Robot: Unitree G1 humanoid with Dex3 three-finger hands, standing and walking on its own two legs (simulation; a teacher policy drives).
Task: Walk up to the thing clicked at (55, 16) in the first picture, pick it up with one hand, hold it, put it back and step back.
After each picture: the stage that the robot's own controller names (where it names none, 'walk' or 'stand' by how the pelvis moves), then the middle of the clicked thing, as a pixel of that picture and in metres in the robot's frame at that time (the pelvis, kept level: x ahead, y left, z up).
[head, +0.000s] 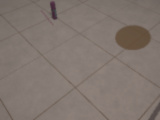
stand; (53, 10) +2.03 +0.39 -0.65
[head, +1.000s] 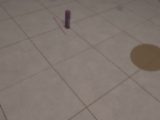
walk; (67, 19) +1.88 +0.15 -0.63
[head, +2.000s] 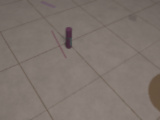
walk; (68, 38) +1.31 +0.14 -0.63
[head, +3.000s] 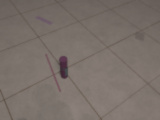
walk; (63, 68) +0.91 +0.17 -0.63
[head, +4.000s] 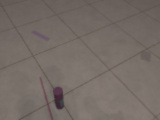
walk; (59, 98) +0.62 +0.17 -0.64
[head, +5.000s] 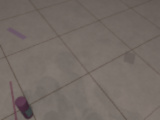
walk; (24, 108) +0.49 +0.37 -0.60
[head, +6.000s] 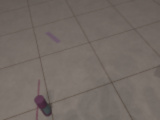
stand; (43, 106) +0.55 +0.39 -0.63
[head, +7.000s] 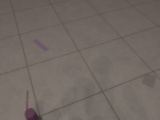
stand; (34, 119) +0.48 +0.38 -0.65
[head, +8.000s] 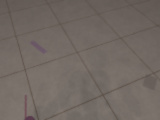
stand; out of the picture +0.41 +0.37 -0.66
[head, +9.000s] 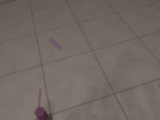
walk; (44, 118) +0.47 +0.39 -0.65
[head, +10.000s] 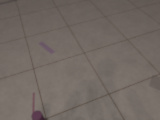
stand; out of the picture +0.46 +0.36 -0.65
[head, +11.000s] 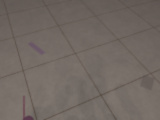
stand; out of the picture +0.42 +0.37 -0.65
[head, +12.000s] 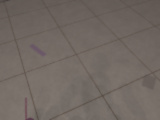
stand; out of the picture +0.42 +0.38 -0.66
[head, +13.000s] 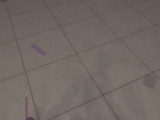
stand; out of the picture +0.42 +0.38 -0.66
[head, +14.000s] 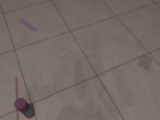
go down; (25, 109) +0.44 +0.38 -0.61
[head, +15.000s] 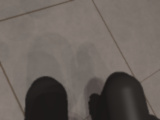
go down; out of the picture +0.51 +0.39 -0.23
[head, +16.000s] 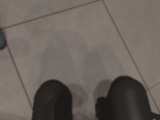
go down; out of the picture +0.52 +0.37 -0.25
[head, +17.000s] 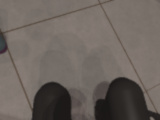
approach; out of the picture +0.52 +0.36 -0.26
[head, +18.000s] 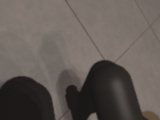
close in; out of the picture +0.49 +0.41 -0.17
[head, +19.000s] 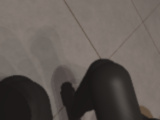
lift; out of the picture +0.47 +0.37 -0.17
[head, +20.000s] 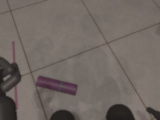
lift; (57, 85) +0.47 +0.16 -0.51
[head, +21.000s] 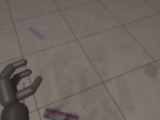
lift; (61, 116) +0.45 +0.17 -0.69
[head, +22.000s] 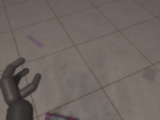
hold; out of the picture +0.46 +0.17 -0.70
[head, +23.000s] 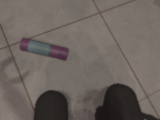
approach; (44, 49) +0.56 +0.16 -0.40
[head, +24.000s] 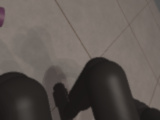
hold; out of the picture +0.57 +0.23 -0.27
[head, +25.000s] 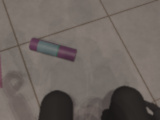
lower; (53, 49) +0.57 +0.15 -0.39
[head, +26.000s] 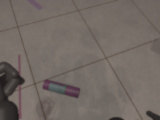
hold; (61, 88) +0.52 +0.14 -0.57
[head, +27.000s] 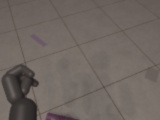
hold; out of the picture +0.46 +0.17 -0.70
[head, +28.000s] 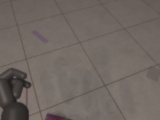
hold; out of the picture +0.43 +0.17 -0.70
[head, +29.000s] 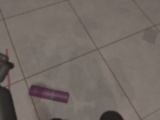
lower; (49, 94) +0.45 +0.18 -0.56
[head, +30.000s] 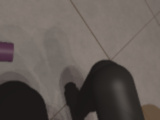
lower; out of the picture +0.46 +0.23 -0.27
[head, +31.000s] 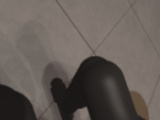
lower; out of the picture +0.40 +0.24 -0.27
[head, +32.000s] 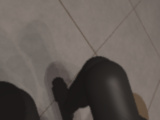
open; out of the picture +0.37 +0.25 -0.27
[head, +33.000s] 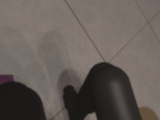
stand; out of the picture +0.34 +0.24 -0.29
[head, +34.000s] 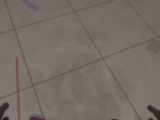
stand; out of the picture +0.28 +0.20 -0.59
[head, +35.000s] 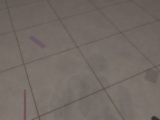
stand; out of the picture +0.22 +0.22 -0.68
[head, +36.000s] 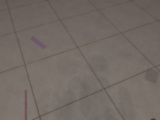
stand; out of the picture +0.22 +0.23 -0.69
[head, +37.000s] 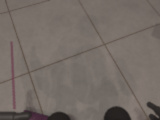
withdraw; out of the picture +0.26 +0.22 -0.53
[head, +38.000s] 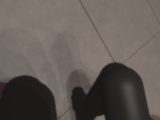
rise; out of the picture +0.30 +0.23 -0.26
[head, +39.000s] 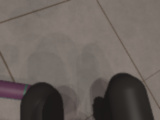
stand; (18, 91) +0.31 +0.22 -0.31
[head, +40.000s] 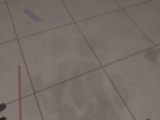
hold; out of the picture +0.28 +0.21 -0.62
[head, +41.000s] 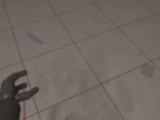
rise; out of the picture +0.26 +0.23 -0.72
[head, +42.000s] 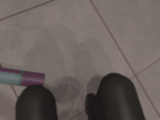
open; (15, 77) +0.38 +0.21 -0.36
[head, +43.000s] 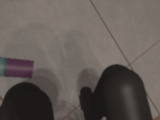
rise; out of the picture +0.39 +0.22 -0.29
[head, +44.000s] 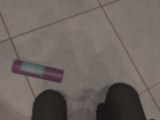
lower; (38, 71) +0.43 +0.19 -0.41
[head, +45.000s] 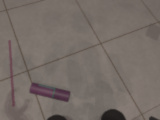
rise; (50, 92) +0.43 +0.17 -0.57
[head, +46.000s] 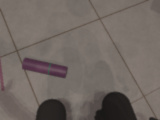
stand; (45, 67) +0.49 +0.17 -0.48
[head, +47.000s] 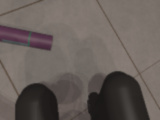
lower; (23, 37) +0.54 +0.18 -0.34
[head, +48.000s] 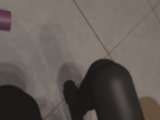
stand; out of the picture +0.56 +0.22 -0.28
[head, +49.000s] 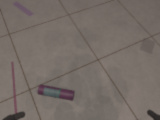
stand; (56, 92) +0.53 +0.15 -0.60
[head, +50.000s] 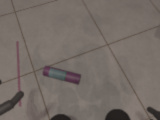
withdraw; (61, 74) +0.55 +0.14 -0.55
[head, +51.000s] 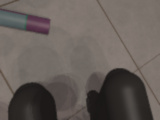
rise; (20, 21) +0.60 +0.17 -0.31
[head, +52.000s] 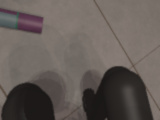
lower; (10, 19) +0.59 +0.19 -0.29
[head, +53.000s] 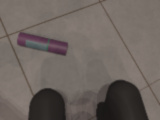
lower; (43, 44) +0.57 +0.15 -0.38
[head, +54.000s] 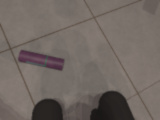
lower; (42, 60) +0.53 +0.16 -0.48
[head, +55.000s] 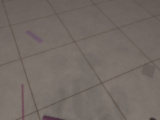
stand; out of the picture +0.44 +0.14 -0.67
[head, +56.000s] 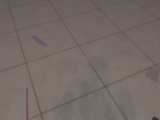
stand; out of the picture +0.41 +0.16 -0.68
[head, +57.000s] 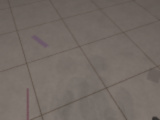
stand; out of the picture +0.36 +0.17 -0.68
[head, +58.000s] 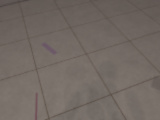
stand; out of the picture +0.34 +0.19 -0.74
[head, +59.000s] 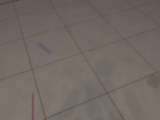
stand; out of the picture +0.30 +0.21 -0.75
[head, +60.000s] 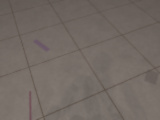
walk; out of the picture +0.25 +0.23 -0.75
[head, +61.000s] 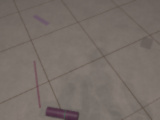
walk; (62, 113) +0.45 +0.22 -0.73
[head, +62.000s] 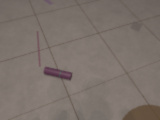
walk; (58, 73) +0.82 +0.19 -0.73
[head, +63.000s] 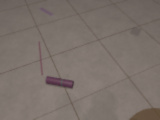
stand; (59, 82) +0.81 +0.23 -0.72
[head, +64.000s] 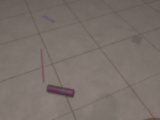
stand; (60, 90) +0.78 +0.23 -0.75
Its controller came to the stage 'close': yes
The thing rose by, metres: 0.00
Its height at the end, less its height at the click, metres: -0.09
